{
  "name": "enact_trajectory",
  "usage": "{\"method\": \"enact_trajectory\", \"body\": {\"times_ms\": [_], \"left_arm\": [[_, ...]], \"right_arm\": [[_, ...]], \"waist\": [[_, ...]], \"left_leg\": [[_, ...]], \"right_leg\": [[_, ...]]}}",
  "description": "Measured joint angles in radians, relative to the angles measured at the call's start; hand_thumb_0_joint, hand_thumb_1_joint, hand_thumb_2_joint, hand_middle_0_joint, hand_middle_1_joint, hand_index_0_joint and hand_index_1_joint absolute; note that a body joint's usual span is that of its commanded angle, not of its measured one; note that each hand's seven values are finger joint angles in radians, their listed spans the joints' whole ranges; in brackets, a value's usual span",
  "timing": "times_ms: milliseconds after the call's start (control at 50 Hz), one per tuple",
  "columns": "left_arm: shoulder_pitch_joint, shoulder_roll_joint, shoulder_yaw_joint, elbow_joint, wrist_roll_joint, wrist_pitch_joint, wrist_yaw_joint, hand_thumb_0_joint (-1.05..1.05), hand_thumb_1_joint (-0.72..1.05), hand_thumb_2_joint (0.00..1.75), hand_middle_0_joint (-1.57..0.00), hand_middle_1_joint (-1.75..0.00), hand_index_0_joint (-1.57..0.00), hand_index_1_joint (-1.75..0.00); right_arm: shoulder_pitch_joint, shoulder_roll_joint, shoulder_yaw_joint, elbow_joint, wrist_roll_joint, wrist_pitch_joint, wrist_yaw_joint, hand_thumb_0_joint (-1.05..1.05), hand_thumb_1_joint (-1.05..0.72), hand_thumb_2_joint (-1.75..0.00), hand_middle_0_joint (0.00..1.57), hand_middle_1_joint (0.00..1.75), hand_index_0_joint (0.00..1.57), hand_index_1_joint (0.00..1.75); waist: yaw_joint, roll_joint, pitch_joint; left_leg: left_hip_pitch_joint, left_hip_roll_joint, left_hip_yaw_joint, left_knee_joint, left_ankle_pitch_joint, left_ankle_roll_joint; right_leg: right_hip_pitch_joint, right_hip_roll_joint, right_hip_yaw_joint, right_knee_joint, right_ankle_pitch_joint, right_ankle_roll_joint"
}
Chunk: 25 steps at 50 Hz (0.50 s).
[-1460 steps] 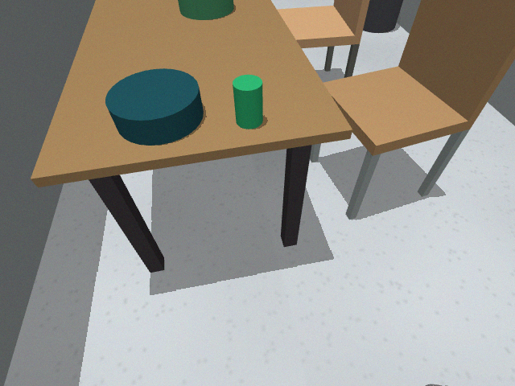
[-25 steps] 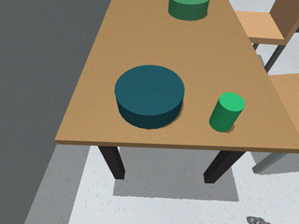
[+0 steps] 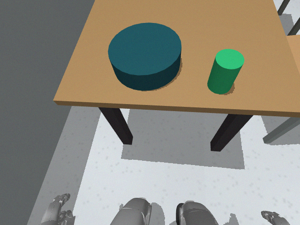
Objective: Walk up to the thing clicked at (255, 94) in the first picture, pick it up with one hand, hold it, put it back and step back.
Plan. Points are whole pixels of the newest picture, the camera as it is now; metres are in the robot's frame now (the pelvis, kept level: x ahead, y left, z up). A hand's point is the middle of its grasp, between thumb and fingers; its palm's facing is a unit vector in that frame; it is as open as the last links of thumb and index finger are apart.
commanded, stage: step back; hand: right
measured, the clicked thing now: (223, 73) +0.50 -0.19 +0.02
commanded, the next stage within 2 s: none
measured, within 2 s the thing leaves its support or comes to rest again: neither
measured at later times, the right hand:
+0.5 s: hand out of the picture +0.01 -0.23 -0.13, palm faces -0.02 +0.92 -0.40, open 7.4 cm
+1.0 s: hand out of the picture -0.22 -0.22 -0.16, palm faces -0.06 +0.92 -0.40, open 7.4 cm
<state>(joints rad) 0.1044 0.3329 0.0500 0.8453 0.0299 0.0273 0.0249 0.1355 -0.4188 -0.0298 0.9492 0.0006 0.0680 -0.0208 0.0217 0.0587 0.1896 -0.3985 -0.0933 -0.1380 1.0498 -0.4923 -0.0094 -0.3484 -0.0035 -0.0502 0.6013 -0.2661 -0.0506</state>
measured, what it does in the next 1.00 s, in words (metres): walks backwards: left foot, then right foot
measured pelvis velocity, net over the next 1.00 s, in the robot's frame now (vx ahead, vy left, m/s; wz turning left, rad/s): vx -0.28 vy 0.05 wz -0.01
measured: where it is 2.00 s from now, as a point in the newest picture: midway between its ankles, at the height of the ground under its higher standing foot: outside the picture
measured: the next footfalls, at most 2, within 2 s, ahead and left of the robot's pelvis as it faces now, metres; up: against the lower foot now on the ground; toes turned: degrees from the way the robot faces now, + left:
left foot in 0.14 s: -0.01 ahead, +0.14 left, +0.00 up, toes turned +0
right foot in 0.56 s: -0.16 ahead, -0.10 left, +0.00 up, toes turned -2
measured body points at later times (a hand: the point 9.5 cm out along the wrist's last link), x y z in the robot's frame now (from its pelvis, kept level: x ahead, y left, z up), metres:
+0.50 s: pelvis -0.14 +0.03 +0.00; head -0.07 +0.04 +0.44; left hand -0.06 +0.36 -0.12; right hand +0.01 -0.28 -0.11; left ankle -0.05 +0.14 -0.73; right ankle -0.19 -0.11 -0.69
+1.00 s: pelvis -0.28 +0.05 -0.01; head -0.20 +0.05 +0.43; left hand -0.13 +0.36 -0.12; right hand -0.22 -0.27 -0.14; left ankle -0.28 +0.17 -0.73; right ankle -0.21 -0.10 -0.72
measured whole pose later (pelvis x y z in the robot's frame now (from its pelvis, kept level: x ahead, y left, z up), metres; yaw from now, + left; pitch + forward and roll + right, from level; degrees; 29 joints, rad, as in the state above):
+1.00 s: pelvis -0.28 +0.05 -0.01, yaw +0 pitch -3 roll +2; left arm 0.07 0.40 0.07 0.77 0.02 0.06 0.03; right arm 0.18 -0.37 -0.05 0.91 -0.03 0.05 0.00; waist 0.01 -0.06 0.23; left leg -0.26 -0.06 -0.02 0.67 -0.37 0.01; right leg -0.45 -0.07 0.07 0.80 -0.35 0.00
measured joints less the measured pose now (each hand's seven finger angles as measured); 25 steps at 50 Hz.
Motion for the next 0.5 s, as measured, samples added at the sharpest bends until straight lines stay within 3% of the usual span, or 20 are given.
{"method": "enact_trajectory", "body": {"times_ms": [140,200,260,300,360,420,500], "left_arm": [[-0.015,0.017,0.0,-0.042,-0.012,0.012,-0.002,0.0,0.9,0.9,-0.21,-0.3,-0.2,-0.3],[-0.009,0.042,0.006,-0.021,-0.013,0.028,-0.007,0.0,0.9,0.9,-0.21,-0.3,-0.2,-0.3],[0.006,0.042,0.014,0.017,-0.012,0.043,-0.003,0.0,0.9,0.9,-0.21,-0.3,-0.2,-0.3],[0.02,0.049,0.02,0.028,-0.016,0.043,-0.003,0.0,0.9,0.9,-0.21,-0.3,-0.2,-0.3],[0.052,0.068,0.034,0.024,-0.022,0.031,-0.008,0.0,0.9,0.9,-0.21,-0.3,-0.2,-0.3],[0.078,0.083,0.043,0.026,-0.018,0.023,-0.008,0.0,0.9,0.9,-0.2,-0.3,-0.2,-0.3],[0.105,0.082,0.035,0.038,-0.015,0.017,-0.008,0.0,0.9,0.9,-0.2,-0.3,-0.2,-0.3]], "right_arm": [[-0.002,0.016,0.0,-0.021,-0.016,-0.015,0.011,0.01,-0.91,-0.9,0.21,0.29,0.21,0.3],[-0.011,0.036,-0.007,-0.033,-0.023,-0.02,0.025,0.01,-0.91,-0.9,0.21,0.29,0.21,0.3],[-0.002,0.034,-0.009,-0.046,-0.031,-0.022,0.035,0.01,-0.91,-0.9,0.21,0.3,0.21,0.3],[0.002,0.04,-0.007,-0.047,-0.037,-0.02,0.029,0.01,-0.91,-0.9,0.21,0.3,0.21,0.3],[-0.012,0.048,-0.005,-0.057,-0.036,-0.016,0.024,0.01,-0.9,-0.9,0.21,0.3,0.21,0.3],[-0.038,0.049,-0.007,-0.081,-0.029,-0.024,0.021,0.01,-0.9,-0.9,0.21,0.3,0.21,0.3],[-0.075,0.042,-0.01,-0.116,-0.023,-0.029,0.022,0.01,-0.9,-0.9,0.21,0.3,0.21,0.3]], "waist": [[-0.012,-0.039,0.033],[-0.004,-0.103,0.032],[-0.021,-0.076,-0.003],[-0.023,-0.068,-0.028],[-0.004,-0.076,-0.054],[0.006,-0.081,-0.047],[0.017,-0.067,-0.018]], "left_leg": [[0.108,0.068,0.079,-0.322,0.042,0.021],[0.119,0.038,0.121,-0.346,0.127,0.027],[0.107,0.068,0.107,-0.347,0.142,0.045],[0.108,0.085,0.102,-0.391,0.18,0.046],[0.098,0.099,0.122,-0.462,0.24,0.044],[0.075,0.105,0.142,-0.493,0.283,0.045],[0.032,0.12,0.176,-0.475,0.309,0.042]], "right_leg": [[-0.049,-0.037,-0.037,0.095,-0.002,0.02],[-0.068,-0.065,0.006,0.131,0.001,0.032],[-0.117,0.039,0.093,0.356,-0.236,0.032],[-0.139,0.097,0.14,0.52,-0.266,0.028],[-0.136,0.125,0.178,0.632,-0.225,0.036],[-0.076,0.107,0.186,0.573,-0.201,0.063],[0.035,0.049,0.151,0.325,-0.22,0.083]]}}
